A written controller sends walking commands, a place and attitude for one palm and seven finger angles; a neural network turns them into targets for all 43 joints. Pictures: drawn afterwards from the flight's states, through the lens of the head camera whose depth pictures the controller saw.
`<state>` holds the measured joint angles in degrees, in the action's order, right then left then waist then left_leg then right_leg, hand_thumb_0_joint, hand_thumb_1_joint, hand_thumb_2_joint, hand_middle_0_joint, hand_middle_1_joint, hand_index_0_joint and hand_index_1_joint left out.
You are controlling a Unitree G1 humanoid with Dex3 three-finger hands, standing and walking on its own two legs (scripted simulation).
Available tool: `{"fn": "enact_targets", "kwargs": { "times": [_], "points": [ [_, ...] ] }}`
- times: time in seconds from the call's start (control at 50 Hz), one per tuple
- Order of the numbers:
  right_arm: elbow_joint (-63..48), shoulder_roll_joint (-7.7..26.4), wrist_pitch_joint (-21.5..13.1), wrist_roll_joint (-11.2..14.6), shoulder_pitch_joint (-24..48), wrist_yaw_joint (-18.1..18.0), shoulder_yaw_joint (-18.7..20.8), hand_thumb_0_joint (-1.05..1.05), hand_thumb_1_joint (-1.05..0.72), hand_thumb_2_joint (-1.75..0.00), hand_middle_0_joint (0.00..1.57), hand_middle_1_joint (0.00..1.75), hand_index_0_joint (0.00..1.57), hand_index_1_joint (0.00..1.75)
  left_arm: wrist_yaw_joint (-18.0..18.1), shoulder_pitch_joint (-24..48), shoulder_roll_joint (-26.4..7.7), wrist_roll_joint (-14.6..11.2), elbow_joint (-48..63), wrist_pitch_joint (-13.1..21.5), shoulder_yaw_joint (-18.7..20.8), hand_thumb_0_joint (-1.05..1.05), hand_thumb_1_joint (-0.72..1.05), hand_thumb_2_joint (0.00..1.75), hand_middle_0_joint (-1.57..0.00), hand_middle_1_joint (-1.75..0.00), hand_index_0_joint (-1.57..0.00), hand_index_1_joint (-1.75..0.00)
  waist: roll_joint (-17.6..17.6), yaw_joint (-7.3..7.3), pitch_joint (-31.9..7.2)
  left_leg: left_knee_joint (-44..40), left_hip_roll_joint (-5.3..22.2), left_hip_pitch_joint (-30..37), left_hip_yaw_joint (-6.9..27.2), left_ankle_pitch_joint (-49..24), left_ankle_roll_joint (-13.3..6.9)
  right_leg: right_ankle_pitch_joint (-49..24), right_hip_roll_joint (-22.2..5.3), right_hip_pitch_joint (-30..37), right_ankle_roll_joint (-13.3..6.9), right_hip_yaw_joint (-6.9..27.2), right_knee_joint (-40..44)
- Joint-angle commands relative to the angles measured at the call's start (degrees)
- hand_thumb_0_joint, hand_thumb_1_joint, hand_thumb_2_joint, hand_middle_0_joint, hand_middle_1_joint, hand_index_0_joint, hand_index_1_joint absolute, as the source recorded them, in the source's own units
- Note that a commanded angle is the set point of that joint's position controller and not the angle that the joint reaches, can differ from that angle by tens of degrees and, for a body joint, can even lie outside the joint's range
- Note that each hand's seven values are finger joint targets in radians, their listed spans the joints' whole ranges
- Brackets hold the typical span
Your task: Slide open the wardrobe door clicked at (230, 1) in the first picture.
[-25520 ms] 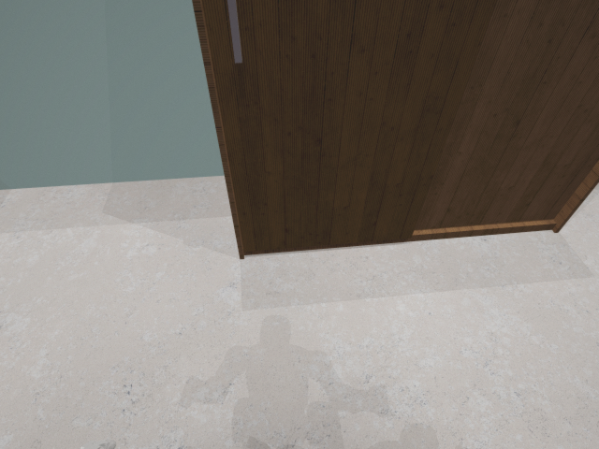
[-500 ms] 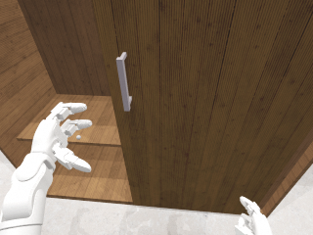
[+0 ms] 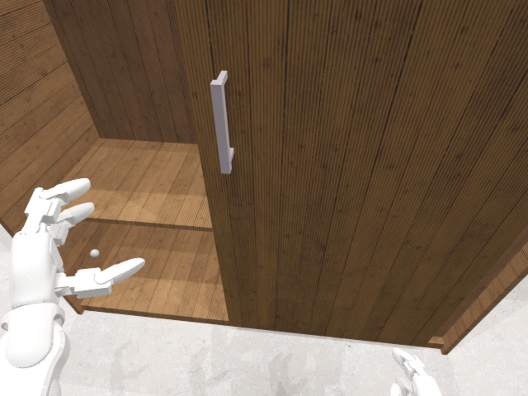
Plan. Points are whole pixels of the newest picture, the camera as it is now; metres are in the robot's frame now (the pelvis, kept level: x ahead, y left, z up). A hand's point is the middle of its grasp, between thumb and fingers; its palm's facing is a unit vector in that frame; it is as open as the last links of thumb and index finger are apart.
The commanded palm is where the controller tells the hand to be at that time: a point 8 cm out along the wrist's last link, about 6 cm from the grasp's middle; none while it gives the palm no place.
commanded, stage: draw the hand back to the body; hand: left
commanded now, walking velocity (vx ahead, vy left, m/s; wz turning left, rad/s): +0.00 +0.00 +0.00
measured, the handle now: (224, 125) +0.51 +0.15 +0.18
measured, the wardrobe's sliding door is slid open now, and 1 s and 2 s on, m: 0.62 0.62 0.62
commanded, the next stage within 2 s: step back with the hand held close in 0.72 s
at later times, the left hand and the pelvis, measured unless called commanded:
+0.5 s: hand (62, 271) +0.20 +0.28 +0.15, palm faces +0.52 -0.79 -0.33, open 7.7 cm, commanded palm +0.15 +0.30 +0.17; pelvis +0.02 +0.00 +0.00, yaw +0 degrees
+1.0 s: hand (72, 264) +0.21 +0.27 +0.15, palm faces +0.46 -0.79 -0.40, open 7.4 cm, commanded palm +0.15 +0.30 +0.17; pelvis +0.01 +0.00 +0.00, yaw -1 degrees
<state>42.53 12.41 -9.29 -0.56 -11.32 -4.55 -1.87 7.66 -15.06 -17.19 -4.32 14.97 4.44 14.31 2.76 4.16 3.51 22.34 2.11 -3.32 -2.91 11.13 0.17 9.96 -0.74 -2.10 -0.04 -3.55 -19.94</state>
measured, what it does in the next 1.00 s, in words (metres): stands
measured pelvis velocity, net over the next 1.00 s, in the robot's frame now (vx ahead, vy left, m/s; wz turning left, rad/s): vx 0.01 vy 0.00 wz -0.01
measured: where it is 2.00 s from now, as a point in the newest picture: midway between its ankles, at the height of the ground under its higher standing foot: outside the picture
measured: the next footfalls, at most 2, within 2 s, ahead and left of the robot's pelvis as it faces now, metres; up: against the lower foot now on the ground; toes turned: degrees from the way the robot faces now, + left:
right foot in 1.98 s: -0.07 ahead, -0.10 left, +0.00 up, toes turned +7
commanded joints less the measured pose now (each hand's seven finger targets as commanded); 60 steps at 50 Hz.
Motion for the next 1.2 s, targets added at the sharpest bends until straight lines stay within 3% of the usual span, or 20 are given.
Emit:
{"fn": "enact_targets", "kwargs": {
  "times": [0.0,0.1,0.16,0.32,0.4,0.44,0.48,0.5,0.58,0.62,0.72,0.78,0.82,0.84,0.86,0.88,0.9,0.94,1.06,1.18],
  "points": [
    [-10.5,6.7,-3.6,-0.3,10.8,-0.6,2.7,0.00,-0.90,-0.90,0.20,0.30,0.20,0.30,0.6,8.4,-10.4,0.6,14.6,5.1,5.9,0.00,0.32,0.62,-0.22,-0.64,-0.22,-0.64,1.3,-0.23,-5.3,-5.5,-1.1,-0.9,1.3,-1.8,-0.8,1.1,1.3,-0.1,-1.1,1.3,4.2],
    [-10.9,6.9,-3.2,-0.3,10.1,0.1,3.2,0.00,-0.90,-0.90,0.20,0.30,0.20,0.30,0.2,1.1,-10.5,0.3,16.6,5.1,7.6,0.00,0.50,0.71,-0.21,-0.53,-0.21,-0.53,1.3,0.11,-5.2,-5.1,-0.5,-1.0,1.4,-7.6,-0.4,-3.8,1.6,0.8,-1.2,1.1,3.0],
    [-11.1,7.0,-2.9,-0.2,9.9,0.3,3.4,0.00,-0.90,-0.90,0.20,0.30,0.20,0.30,0.1,-1.6,-11.1,0.3,16.5,4.9,8.9,0.00,0.61,0.76,-0.21,-0.47,-0.21,-0.47,1.2,0.15,-3.3,-5.1,-0.3,-1.6,1.3,-7.6,-0.3,-3.5,1.8,-0.1,-1.1,1.0,3.2],
    [-11.8,6.6,-2.4,-0.2,9.2,0.1,3.7,0.00,-0.90,-0.90,0.20,0.30,0.20,0.30,0.2,-5.7,-12.1,-0.1,19.1,4.5,11.4,0.00,0.90,0.90,-0.20,-0.30,-0.20,-0.30,0.8,0.20,-4.3,-3.9,-0.5,-1.5,0.7,-8.3,-0.6,-4.9,1.5,0.0,-0.9,1.4,3.2],
    [-11.4,6.7,-2.8,-0.2,9.2,-0.1,3.5,0.00,-0.90,-0.90,0.20,0.30,0.20,0.30,0.4,-2.5,-10.8,0.3,19.7,4.4,9.2,0.00,0.90,0.90,-0.20,-0.30,-0.20,-0.30,3.1,-0.57,-3.3,-3.9,-0.5,-0.9,0.8,-7.0,-0.7,-3.3,1.4,-1.3,-0.9,1.4,3.6],
    [-11.3,6.8,-3.0,-0.3,9.0,-0.4,3.6,0.00,-0.90,-0.90,0.20,0.30,0.20,0.30,0.8,-2.3,-11.6,0.4,19.2,4.3,9.8,0.00,0.90,0.90,-0.20,-0.30,-0.20,-0.30,0.5,-0.41,-3.6,-3.9,-0.7,-0.8,0.9,-6.8,-0.9,-3.3,1.5,-1.1,-0.8,1.1,3.7],
    [-11.2,6.6,-3.1,-0.3,9.4,-0.5,3.4,0.00,-0.90,-0.90,0.20,0.30,0.20,0.30,0.8,-2.2,-11.4,0.4,19.3,4.2,9.5,0.00,0.90,0.90,-0.20,-0.30,-0.20,-0.30,2.1,-0.36,-3.9,-4.0,-0.8,-0.3,0.7,-6.3,-0.9,-2.8,1.3,-1.0,-0.8,1.3,3.9],
    [-11.2,6.5,-3.1,-0.4,9.2,-0.5,3.3,0.00,-0.90,-0.90,0.20,0.30,0.20,0.30,0.9,-2.6,-11.3,0.4,18.9,4.3,9.7,0.00,0.90,0.90,-0.20,-0.30,-0.20,-0.30,0.6,-0.23,-3.5,-4.0,-0.8,-0.8,1.1,-6.6,-0.9,-3.1,1.4,-0.7,-0.9,1.1,3.9],
    [-11.4,6.3,-3.0,-0.4,9.6,-0.4,3.3,0.00,-0.90,-0.90,0.20,0.30,0.20,0.30,0.7,-3.3,-11.5,0.3,19.2,4.2,10.1,0.00,0.90,0.90,-0.20,-0.30,-0.20,-0.30,1.7,0.00,-4.1,-3.9,-0.9,-0.5,0.7,-6.9,-0.9,-3.8,1.2,-0.1,-0.8,1.4,3.9],
    [-11.3,6.2,-2.8,-0.4,9.6,-0.3,3.2,0.00,-0.90,-0.90,0.20,0.30,0.20,0.30,0.6,-4.8,-11.6,0.1,17.8,4.1,10.5,0.00,0.90,0.90,-0.20,-0.30,-0.20,-0.30,0.1,0.17,-3.1,-3.8,-0.9,-1.2,0.7,-6.7,-0.9,-3.7,1.2,-0.3,-0.8,1.4,4.1],
    [-11.6,6.1,-2.7,-0.3,9.8,-0.4,3.4,0.00,-0.90,-0.90,0.20,0.30,0.20,0.30,0.4,-4.4,-11.7,0.1,18.8,4.3,10.5,0.00,0.90,0.90,-0.20,-0.30,-0.20,-0.30,2.2,0.14,-3.8,-3.4,-0.9,-0.7,0.2,-7.0,-1.0,-4.2,1.1,-0.2,-0.7,1.7,4.0],
    [-11.5,6.1,-2.9,-0.4,9.5,-0.4,3.4,0.00,-0.90,-0.90,0.20,0.30,0.20,0.30,0.4,-4.9,-11.8,0.1,18.6,4.3,10.6,0.00,0.90,0.90,-0.20,-0.30,-0.20,-0.30,1.6,0.07,-3.9,-3.2,-0.9,-0.5,0.3,-7.5,-1.1,-4.8,1.0,-0.3,-0.7,1.7,4.0],
    [-11.3,6.4,-2.8,-0.4,9.5,-0.5,3.7,0.00,-0.90,-0.90,0.20,0.30,0.20,0.30,0.8,-3.1,-13.6,0.1,19.2,4.5,12.2,0.00,0.90,0.90,-0.20,-0.30,-0.20,-0.30,0.8,0.08,-5.0,-2.9,-0.9,-0.2,0.0,-7.5,-1.1,-5.0,1.0,0.0,-0.6,1.9,4.0],
    [-13.7,7.6,-1.1,0.3,8.5,-0.3,3.2,0.00,-0.90,-0.90,0.20,0.30,0.20,0.30,0.7,0.1,-18.0,0.5,20.3,5.9,16.7,0.00,0.90,0.90,-0.20,-0.30,-0.20,-0.30,-1.7,-2.99,0.3,0.8,0.6,-5.4,0.9,-3.2,-1.8,-7.8,-2.4,-9.7,-0.7,7.5,6.2],
    [-12.5,6.3,-0.1,0.3,8.4,-0.2,3.0,0.00,-0.90,-0.90,0.20,0.30,0.20,0.30,0.6,-0.9,-17.4,0.9,18.5,6.5,16.5,0.00,0.90,0.90,-0.20,-0.30,-0.20,-0.30,-3.5,-3.19,0.1,2.6,0.4,-6.1,1.5,-1.0,-1.7,-8.1,-4.5,-10.9,-1.2,8.2,6.5],
    [-12.7,6.1,0.6,0.2,7.8,-0.2,3.0,0.00,-0.90,-0.90,0.20,0.30,0.20,0.30,0.2,-5.4,-13.3,1.2,16.5,6.3,12.8,0.00,0.90,0.90,-0.20,-0.30,-0.20,-0.30,-5.5,-3.75,-2.2,5.0,0.5,-6.1,1.1,-1.5,-1.6,-8.9,-6.4,-12.2,-1.5,8.9,5.6],
    [-13.7,6.2,1.0,0.3,7.1,-0.1,3.3,0.00,-0.90,-0.90,0.20,0.30,0.20,0.30,0.2,-7.8,-12.6,1.4,16.5,6.2,12.2,0.00,0.90,0.90,-0.20,-0.30,-0.20,-0.30,-6.3,-3.53,-5.7,6.6,0.4,-5.8,0.9,-1.9,-1.6,-8.8,-7.7,-11.8,-1.7,9.1,4.6],
    [-14.8,6.6,1.6,0.6,6.3,-0.3,3.6,0.00,-0.90,-0.90,0.20,0.30,0.20,0.30,0.7,-10.5,-12.6,1.5,18.4,6.5,11.9,0.00,0.90,0.90,-0.20,-0.30,-0.20,-0.30,-2.3,-3.59,-10.1,7.4,0.9,-5.7,0.9,-5.1,-1.5,-10.9,-8.5,-11.1,-2.1,8.9,1.5],
    [-17.5,7.7,3.1,0.6,7.3,-1.4,4.3,0.00,-0.90,-0.90,0.20,0.30,0.20,0.30,2.3,-14.4,-17.0,1.4,23.6,7.1,16.9,0.00,0.90,0.90,-0.20,-0.30,-0.20,-0.30,1.9,-2.53,-14.0,4.4,4.3,-8.2,4.4,-17.8,-1.9,-11.8,-3.6,-9.6,-0.1,4.0,-7.5],
    [-17.9,8.2,3.1,0.7,6.0,-1.7,4.5,0.00,-0.90,-0.90,0.20,0.30,0.20,0.30,2.8,-13.5,-14.8,1.7,22.0,8.7,15.9,0.00,0.90,0.90,-0.20,-0.30,-0.20,-0.30,4.6,-2.61,-10.2,-1.1,7.5,-18.5,7.0,-6.9,-3.5,-2.0,-1.0,-8.8,0.8,3.6,-12.6]
  ]
}}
